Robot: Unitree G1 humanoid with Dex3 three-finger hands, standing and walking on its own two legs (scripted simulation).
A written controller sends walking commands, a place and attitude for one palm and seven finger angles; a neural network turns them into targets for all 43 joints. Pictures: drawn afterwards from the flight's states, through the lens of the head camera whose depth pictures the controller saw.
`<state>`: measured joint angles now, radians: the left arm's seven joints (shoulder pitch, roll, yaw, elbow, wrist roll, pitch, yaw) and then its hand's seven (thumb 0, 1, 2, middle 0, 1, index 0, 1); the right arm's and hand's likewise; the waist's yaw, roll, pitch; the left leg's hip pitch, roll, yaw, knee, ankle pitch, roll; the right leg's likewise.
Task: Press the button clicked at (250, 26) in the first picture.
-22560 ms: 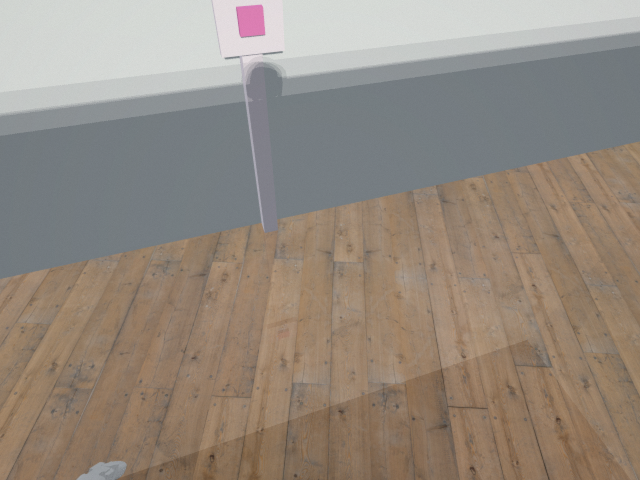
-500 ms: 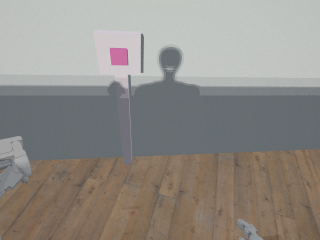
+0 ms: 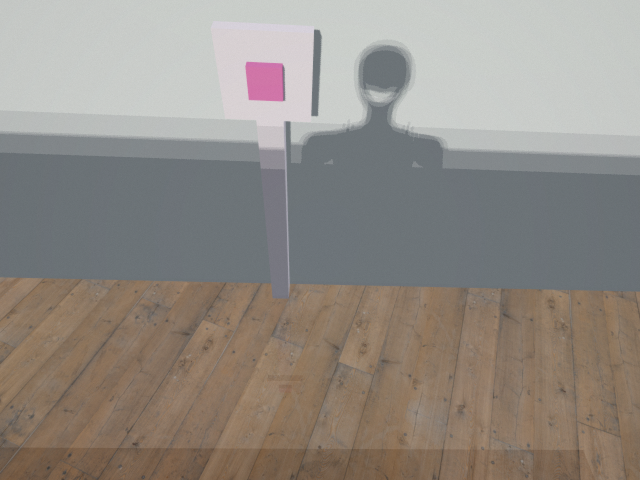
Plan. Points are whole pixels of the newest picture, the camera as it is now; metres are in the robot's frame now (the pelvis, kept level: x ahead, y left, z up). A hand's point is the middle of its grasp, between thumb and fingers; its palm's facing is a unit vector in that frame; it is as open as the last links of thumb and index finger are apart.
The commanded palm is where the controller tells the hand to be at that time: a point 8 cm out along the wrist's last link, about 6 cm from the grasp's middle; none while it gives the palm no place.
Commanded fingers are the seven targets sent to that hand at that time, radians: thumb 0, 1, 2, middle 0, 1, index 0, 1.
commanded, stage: let the arm hang, fingers relaxed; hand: left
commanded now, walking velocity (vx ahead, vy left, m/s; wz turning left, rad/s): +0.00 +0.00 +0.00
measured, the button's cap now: (265, 81) +0.77 +0.16 +0.09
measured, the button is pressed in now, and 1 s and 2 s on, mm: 0 0 0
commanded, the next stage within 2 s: stand and wait in 0.72 s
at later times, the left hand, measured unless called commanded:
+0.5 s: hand out of the picture +0.00 +0.16 -0.17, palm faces +0.01 -0.99 -0.16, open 7.2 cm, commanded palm none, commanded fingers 0.00 0.90 0.90 -0.20 -0.30 -0.20 -0.30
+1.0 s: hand out of the picture -0.01 +0.17 -0.17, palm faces +0.01 -0.98 -0.19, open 7.4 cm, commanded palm none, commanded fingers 0.00 0.90 0.90 -0.20 -0.30 -0.20 -0.30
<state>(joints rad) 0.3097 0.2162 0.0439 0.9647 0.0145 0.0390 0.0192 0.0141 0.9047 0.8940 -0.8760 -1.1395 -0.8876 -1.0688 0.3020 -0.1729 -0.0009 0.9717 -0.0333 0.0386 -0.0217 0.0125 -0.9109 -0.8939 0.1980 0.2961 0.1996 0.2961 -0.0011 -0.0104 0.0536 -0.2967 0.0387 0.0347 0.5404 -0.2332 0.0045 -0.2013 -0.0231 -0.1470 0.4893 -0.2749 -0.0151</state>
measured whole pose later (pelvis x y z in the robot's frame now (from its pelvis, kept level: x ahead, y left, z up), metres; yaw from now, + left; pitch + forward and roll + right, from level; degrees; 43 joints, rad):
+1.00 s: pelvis +0.01 +0.01 +0.01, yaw -2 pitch -2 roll +0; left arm 0.30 0.12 0.02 1.17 0.01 0.00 0.03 0.00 0.91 0.90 -0.20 -0.30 -0.20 -0.30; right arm 0.32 -0.12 -0.01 1.14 -0.02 0.01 -0.04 0.01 -0.91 -0.89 0.20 0.30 0.20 0.30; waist -0.01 0.02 0.05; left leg -0.20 0.02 0.09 0.42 -0.20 0.02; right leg -0.14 -0.04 -0.10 0.41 -0.24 0.00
